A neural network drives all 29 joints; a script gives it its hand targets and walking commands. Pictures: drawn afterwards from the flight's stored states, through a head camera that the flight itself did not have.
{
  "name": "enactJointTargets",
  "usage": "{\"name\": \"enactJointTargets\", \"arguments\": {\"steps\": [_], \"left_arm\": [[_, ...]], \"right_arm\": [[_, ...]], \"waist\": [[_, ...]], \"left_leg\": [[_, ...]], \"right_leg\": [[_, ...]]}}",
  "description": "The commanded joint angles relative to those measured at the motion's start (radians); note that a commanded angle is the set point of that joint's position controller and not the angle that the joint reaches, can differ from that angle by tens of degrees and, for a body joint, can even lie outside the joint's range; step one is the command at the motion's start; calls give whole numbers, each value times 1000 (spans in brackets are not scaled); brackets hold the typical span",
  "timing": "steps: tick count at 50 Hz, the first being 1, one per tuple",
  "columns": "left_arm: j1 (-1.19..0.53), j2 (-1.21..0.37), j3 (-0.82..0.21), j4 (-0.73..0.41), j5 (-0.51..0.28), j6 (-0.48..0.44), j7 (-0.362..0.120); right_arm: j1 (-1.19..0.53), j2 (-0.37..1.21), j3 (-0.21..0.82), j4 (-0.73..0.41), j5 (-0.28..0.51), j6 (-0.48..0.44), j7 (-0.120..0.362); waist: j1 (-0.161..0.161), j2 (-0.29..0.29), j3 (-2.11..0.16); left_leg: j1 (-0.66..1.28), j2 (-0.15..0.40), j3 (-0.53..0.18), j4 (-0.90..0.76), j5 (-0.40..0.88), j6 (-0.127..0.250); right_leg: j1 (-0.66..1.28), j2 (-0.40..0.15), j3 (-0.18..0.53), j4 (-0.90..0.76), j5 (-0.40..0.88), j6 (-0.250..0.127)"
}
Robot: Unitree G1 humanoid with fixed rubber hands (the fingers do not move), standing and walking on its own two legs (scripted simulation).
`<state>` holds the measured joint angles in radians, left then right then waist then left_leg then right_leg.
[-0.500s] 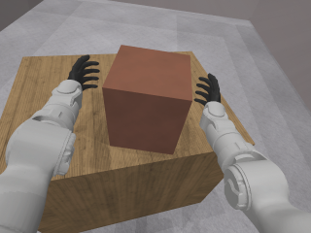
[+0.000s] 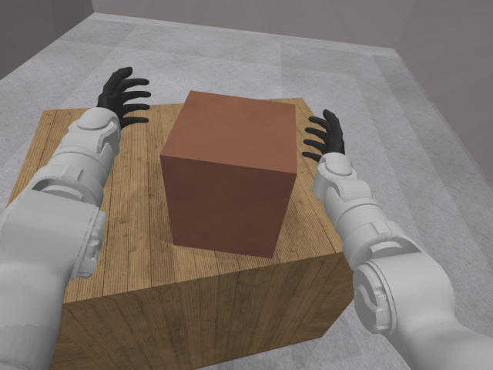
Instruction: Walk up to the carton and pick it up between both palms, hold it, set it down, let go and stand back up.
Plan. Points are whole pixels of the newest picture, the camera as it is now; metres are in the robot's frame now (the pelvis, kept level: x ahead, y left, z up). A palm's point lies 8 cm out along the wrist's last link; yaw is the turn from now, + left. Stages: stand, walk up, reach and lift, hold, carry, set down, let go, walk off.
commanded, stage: set down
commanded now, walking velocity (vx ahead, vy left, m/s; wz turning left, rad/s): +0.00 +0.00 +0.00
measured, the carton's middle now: (232, 177) +0.49 -0.02 +0.04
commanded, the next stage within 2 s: none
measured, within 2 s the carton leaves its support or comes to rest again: neither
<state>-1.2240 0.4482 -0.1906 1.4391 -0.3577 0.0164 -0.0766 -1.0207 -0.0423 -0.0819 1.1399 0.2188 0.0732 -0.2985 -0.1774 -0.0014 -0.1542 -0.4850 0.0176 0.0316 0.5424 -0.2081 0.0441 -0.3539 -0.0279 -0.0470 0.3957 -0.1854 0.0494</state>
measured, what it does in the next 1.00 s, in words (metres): stands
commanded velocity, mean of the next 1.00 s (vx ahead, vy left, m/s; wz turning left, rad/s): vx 0.00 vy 0.00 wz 0.00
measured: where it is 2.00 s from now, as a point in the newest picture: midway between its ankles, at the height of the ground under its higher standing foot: outside the picture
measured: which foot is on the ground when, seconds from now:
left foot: down 0.00-1.00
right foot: down 0.00-1.00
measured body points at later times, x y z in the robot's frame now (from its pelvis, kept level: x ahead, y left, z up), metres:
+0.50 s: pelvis -0.01 +0.00 +0.00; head -0.01 +0.04 +0.45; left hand +0.48 +0.19 +0.21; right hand +0.40 -0.19 +0.17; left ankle +0.03 +0.08 -0.74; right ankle +0.00 -0.16 -0.74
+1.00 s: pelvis -0.01 +0.01 +0.00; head -0.01 +0.05 +0.45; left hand +0.43 +0.22 +0.16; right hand +0.36 -0.19 +0.15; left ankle +0.03 +0.08 -0.74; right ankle +0.00 -0.16 -0.74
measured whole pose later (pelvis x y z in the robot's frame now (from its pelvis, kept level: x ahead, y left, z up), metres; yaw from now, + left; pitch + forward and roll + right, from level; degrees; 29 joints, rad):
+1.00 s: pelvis -0.01 +0.01 +0.00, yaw -1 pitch -2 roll -3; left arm -0.79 0.47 0.06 0.69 -0.20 0.43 -0.13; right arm -0.60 -0.10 -0.05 0.50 0.28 0.30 -0.35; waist -0.09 -0.05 0.01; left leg -0.27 0.02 0.06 0.51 -0.21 0.05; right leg -0.14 -0.03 -0.02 0.35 -0.17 0.05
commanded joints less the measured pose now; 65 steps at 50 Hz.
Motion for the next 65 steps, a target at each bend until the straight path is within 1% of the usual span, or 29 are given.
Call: {"name": "enactJointTargets", "arguments": {"steps": [1, 5, 6, 10, 11, 19, 22, 24, 26, 29, 32, 33, 35, 36, 37, 38, 42, 46, 48, 50, 51, 54, 56, 58, 60, 61, 62, 63, 65], "left_arm": [[-490, 162, 134, -122, 71, 131, 2], [-455, 105, 22, -19, 64, 131, -21], [-411, 94, 22, 45, 90, 117, -24], [-440, 81, 29, -310, 66, 125, -15], [-270, 75, 109, -429, 103, 126, -17], [-407, 162, 138, -371, 73, 231, -21], [-308, 137, 134, -297, 68, 221, -27], [-313, 136, 144, -334, 87, 220, -36], [23, 48, 165, -368, 134, 235, -73], [-235, 179, 256, -480, 173, 269, -92], [-178, 178, 269, -704, 164, 276, -75], [-152, 186, 248, -753, 154, 280, -61], [126, 130, 300, -902, 209, 302, -65], [-25, 180, 328, -991, 189, 320, -65], [-155, 216, 334, -956, 164, 360, -55], [71, 156, 316, -959, 184, 377, -57], [-13, 116, 252, -934, 141, 406, -35], [65, 108, 276, -880, 158, 392, -54], [369, 9, 292, -801, 196, 389, -93], [9, 129, 301, -887, 162, 373, -101], [329, 84, 332, -888, 209, 373, -102], [224, 176, 392, -1077, 219, 368, -103], [378, 115, 387, -1165, 233, 380, -103], [143, 168, 408, -1139, 209, 401, -85], [368, 120, 393, -1240, 205, 421, -77], [472, 93, 385, -1255, 196, 437, -82], [249, 162, 392, -1224, 185, 450, -79], [473, 114, 388, -1272, 176, 437, -77], [551, 76, 387, -1281, 184, 432, -97]], "right_arm": [[-555, -200, 59, -253, 54, 53, -34], [-400, -145, 45, -36, 46, 144, -18], [-355, -179, 36, -15, 37, 126, -15], [-346, -202, 43, -200, 83, 59, -20], [-208, -168, 94, -271, 110, 34, -17], [-393, -190, 42, -412, 89, 163, -27], [-341, -163, 59, -441, 56, 170, -28], [-324, -171, 40, -438, 58, 149, -39], [38, -127, 130, -339, 81, 131, -41], [-185, -154, 99, -413, 98, 133, -67], [-87, -116, 111, -576, 110, 133, -65], [-57, -148, 78, -614, 88, 127, -62], [188, -139, 86, -699, 88, 94, -66], [20, -159, 60, -754, 98, 91, -74], [-115, -214, 16, -802, 93, 113, -80], [120, -164, 46, -777, 98, 139, -73], [78, -169, -29, -803, 35, 199, -40], [165, -134, 20, -726, 47, 215, -48], [427, -50, 114, -662, 77, 194, -53], [97, -125, 69, -712, 92, 183, -73], [438, -69, 161, -680, 140, 159, -56], [292, -110, 114, -902, 104, 103, -76], [432, -91, 119, -957, 85, 72, -79], [175, -149, 37, -1035, 22, 73, -76], [383, -123, 47, -1082, 21, 75, -66], [482, -98, 68, -1150, 28, 70, -74], [284, -142, 5, -1106, 1, 96, -74], [529, -77, 48, -1116, 24, 88, -70], [601, -49, 57, -1063, 14, 114, -80]], "waist": [[25, 69, -359], [-19, 149, -156], [-29, 177, -183], [-35, 219, -533], [14, 210, -575], [16, 92, -297], [39, 16, -269], [28, 78, -265], [11, 54, -193], [52, 89, -198], [81, 113, -198], [48, 95, -224], [51, 91, -277], [53, 136, -319], [68, 172, -308], [103, 169, -215], [44, 207, -169], [56, 103, -135], [65, 29, -54], [34, 105, -142], [83, 101, -67], [133, 130, -138], [143, 126, -135], [148, 114, -127], [161, 79, -125], [138, 34, -113], [100, 85, -117], [144, 62, -95], [118, 52, -30]], "left_leg": [[397, -30, 1, -57, 319, -68], [391, -8, -8, -87, 41, -58], [424, 6, -15, -70, 66, -72], [591, 2, -3, -34, 448, -120], [667, 3, -17, -15, 597, -117], [434, -13, 16, -112, 43, -66], [377, -16, 19, -98, -3, -34], [447, -6, 6, -95, 99, -47], [538, -3, -5, -85, 265, -60], [476, -18, 36, -56, 260, -65], [487, -6, 41, -81, 177, -87], [508, -5, 28, -86, 204, -91], [612, -12, 26, -75, 345, -115], [615, -21, 47, -61, 375, -129], [553, -25, 48, -52, 284, -127], [551, -26, 32, -65, 193, -121], [403, 27, 10, -183, -163, -94], [416, 11, 12, -145, -56, -78], [499, 0, 21, -108, 146, -77], [470, -12, 35, -63, 207, -95], [541, 16, 8, -89, 260, -107], [595, -14, 41, -50, 369, -118], [602, -13, 46, -51, 350, -125], [522, 1, 42, -53, 243, -120], [551, 5, 41, -99, 228, -122], [567, -9, 53, -100, 280, -118], [513, -23, 71, -90, 214, -119], [526, -6, 57, -97, 211, -112], [537, -18, 68, -97, 263, -95]], "right_leg": [[152, 60, -36, -33, 430, -22], [-8, 42, -22, -105, 53, -65], [-54, 35, -10, -109, 49, -71], [54, 66, -42, -57, 376, -59], [107, 76, -26, -67, 478, -60], [124, 69, -32, -108, 90, -41], [126, 57, -24, -103, 38, -50], [104, 54, -26, -106, 135, -56], [223, 66, -15, -92, 295, -59], [223, 59, -8, -108, 310, -38], [207, 69, -30, -102, 176, -36], [229, 87, -35, -89, 176, -41], [295, 101, -34, -91, 328, -40], [238, 101, -46, -88, 299, -34], [190, 92, -49, -80, 192, -36], [174, 89, -55, -97, 136, -32], [156, 101, -72, -61, -28, -40], [169, 79, -31, -78, 31, -46], [236, 74, -27, -92, 185, -41], [174, 77, -23, -63, 150, -40], [259, 79, -28, -56, 226, -39], [212, 88, -38, -67, 253, -17], [249, 91, -46, -72, 241, -26], [167, 82, -51, -76, 106, -24], [224, 87, -56, -85, 129, -25], [241, 91, -55, -95, 187, -13], [177, 74, -36, -74, 97, -19], [241, 73, -41, -64, 138, -26], [267, 70, -28, -108, 181, -21]]}}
